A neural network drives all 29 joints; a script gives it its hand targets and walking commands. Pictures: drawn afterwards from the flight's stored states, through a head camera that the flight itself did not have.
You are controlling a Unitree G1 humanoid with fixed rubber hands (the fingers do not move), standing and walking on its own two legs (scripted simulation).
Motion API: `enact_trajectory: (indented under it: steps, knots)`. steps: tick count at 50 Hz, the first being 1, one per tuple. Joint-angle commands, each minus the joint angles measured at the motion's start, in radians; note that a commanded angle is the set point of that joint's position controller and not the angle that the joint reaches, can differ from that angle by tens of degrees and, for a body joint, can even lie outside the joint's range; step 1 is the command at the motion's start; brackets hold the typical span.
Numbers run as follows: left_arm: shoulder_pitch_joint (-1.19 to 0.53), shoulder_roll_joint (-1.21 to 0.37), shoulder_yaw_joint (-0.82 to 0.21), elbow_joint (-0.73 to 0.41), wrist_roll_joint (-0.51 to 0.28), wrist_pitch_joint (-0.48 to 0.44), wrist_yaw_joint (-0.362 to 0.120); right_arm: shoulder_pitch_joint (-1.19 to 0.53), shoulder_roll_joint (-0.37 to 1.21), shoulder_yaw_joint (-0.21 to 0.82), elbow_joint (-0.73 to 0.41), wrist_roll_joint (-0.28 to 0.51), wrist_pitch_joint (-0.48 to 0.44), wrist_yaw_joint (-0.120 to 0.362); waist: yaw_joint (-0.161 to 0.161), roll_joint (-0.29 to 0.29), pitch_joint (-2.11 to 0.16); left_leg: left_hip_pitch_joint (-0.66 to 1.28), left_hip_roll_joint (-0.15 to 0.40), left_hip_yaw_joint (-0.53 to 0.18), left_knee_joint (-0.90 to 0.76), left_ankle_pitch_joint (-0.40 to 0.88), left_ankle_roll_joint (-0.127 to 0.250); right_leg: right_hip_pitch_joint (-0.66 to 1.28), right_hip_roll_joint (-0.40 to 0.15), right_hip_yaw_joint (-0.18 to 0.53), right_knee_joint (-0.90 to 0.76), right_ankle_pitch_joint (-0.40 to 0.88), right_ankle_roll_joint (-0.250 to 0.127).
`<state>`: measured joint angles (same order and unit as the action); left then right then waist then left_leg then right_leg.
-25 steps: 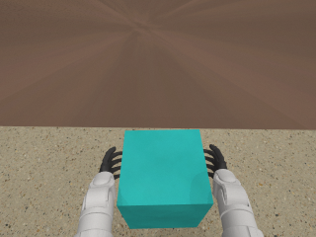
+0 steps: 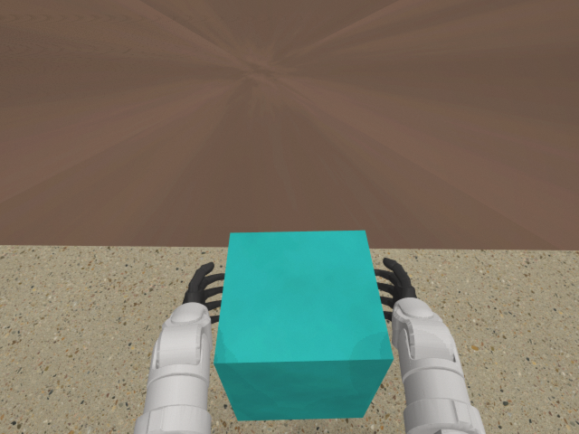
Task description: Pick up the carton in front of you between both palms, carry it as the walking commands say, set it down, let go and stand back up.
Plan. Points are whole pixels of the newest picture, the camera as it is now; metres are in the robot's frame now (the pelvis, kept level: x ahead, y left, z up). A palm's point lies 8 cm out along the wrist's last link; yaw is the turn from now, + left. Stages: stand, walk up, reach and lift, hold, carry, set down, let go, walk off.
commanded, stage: reach and lift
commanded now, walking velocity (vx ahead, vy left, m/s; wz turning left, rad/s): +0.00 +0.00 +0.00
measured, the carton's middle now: (299, 329) +0.31 +0.00 -0.05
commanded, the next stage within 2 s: hold in 0.60 s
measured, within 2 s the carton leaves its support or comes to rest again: neither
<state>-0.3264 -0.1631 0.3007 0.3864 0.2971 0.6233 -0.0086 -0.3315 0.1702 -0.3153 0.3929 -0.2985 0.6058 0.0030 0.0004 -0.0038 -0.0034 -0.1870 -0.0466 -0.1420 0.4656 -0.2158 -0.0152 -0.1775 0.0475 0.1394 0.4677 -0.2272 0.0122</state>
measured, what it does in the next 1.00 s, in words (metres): stands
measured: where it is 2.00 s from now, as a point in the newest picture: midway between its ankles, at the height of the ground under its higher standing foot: outside the picture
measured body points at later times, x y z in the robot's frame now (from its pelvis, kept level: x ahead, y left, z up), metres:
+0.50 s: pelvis +0.02 +0.00 +0.01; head -0.02 +0.00 +0.45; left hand +0.32 +0.15 +0.03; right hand +0.32 -0.15 +0.03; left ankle +0.03 +0.13 -0.74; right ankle +0.02 -0.13 -0.74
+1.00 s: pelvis +0.01 +0.00 +0.01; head -0.04 +0.00 +0.45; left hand +0.31 +0.15 +0.05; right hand +0.31 -0.15 +0.05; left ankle +0.03 +0.13 -0.74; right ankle +0.02 -0.13 -0.74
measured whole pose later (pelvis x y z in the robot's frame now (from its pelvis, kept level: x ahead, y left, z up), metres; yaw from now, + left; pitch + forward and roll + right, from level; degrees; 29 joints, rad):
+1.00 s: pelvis +0.01 +0.00 +0.01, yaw +0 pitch -7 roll +0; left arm -0.28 -0.16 0.24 0.25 0.28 0.77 -0.01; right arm -0.29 0.16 -0.25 0.26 -0.29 0.76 0.01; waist 0.00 0.00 0.01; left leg -0.06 -0.04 -0.14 0.37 -0.19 -0.01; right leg -0.05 0.04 0.13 0.37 -0.20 0.01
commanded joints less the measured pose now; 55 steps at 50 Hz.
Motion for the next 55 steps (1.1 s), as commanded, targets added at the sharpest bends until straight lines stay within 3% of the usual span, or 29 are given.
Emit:
enact_trajectory:
  steps: [1,16,29,35,41,53,54,55]
  knots:
    - [-0.549,-0.962,-0.567,0.001,-0.237,-0.028,-0.245,-0.520,0.969,0.565,0.032,0.230,-0.009,0.252,-0.002,0.006,-0.256,0.096,-0.042,0.074,-0.085,0.060,0.001,0.046,0.040,-0.073,-0.094,0.066,-0.003]
    - [-0.430,-0.938,-0.600,-0.100,-0.263,0.011,-0.234,-0.404,0.941,0.602,-0.073,0.257,0.030,0.245,0.000,0.005,-0.265,0.161,-0.051,0.068,-0.114,0.235,-0.010,0.121,0.051,-0.066,-0.118,0.237,0.007]
    - [-0.412,-0.922,-0.618,-0.156,-0.278,0.042,-0.235,-0.381,0.937,0.618,-0.124,0.272,0.062,0.239,0.003,0.001,-0.241,0.177,-0.055,0.069,-0.131,0.236,-0.010,0.137,0.049,-0.062,-0.134,0.250,0.011]
    - [-0.409,-0.919,-0.685,-0.248,-0.319,0.081,-0.227,-0.375,0.931,0.684,-0.218,0.311,0.101,0.231,-0.004,0.004,-0.281,0.214,-0.053,0.065,-0.141,0.293,-0.010,0.179,0.050,-0.060,-0.150,0.311,0.014]
    - [-0.410,-0.884,-0.606,-0.180,-0.274,0.116,-0.229,-0.387,0.890,0.610,-0.158,0.268,0.135,0.236,0.001,-0.001,-0.143,0.167,-0.050,0.071,-0.172,0.120,-0.003,0.128,0.044,-0.067,-0.174,0.129,0.008]
    - [-0.512,-0.918,-0.616,-0.162,-0.284,0.101,-0.238,-0.482,0.918,0.615,-0.133,0.274,0.120,0.246,-0.003,0.003,-0.197,0.165,-0.045,0.076,-0.150,0.087,-0.002,0.125,0.042,-0.074,-0.156,0.093,0.001]
    - [-0.519,-0.913,-0.617,-0.163,-0.289,0.104,-0.237,-0.482,0.908,0.615,-0.139,0.277,0.122,0.243,0.000,0.017,-0.216,0.048,0.117,0.043,-0.077,-0.083,0.011,0.006,-0.112,-0.029,-0.081,-0.079,-0.014]
    - [-0.507,-0.911,-0.616,-0.178,-0.295,0.106,-0.234,-0.478,0.909,0.617,-0.148,0.282,0.125,0.240,0.000,0.016,-0.220,0.008,0.120,0.007,-0.111,-0.292,0.021,-0.019,-0.110,-0.003,-0.102,-0.278,-0.021]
